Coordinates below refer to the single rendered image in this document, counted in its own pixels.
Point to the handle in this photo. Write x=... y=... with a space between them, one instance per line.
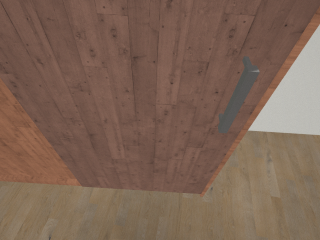
x=243 y=87

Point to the wardrobe door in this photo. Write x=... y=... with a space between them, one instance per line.
x=128 y=92
x=24 y=150

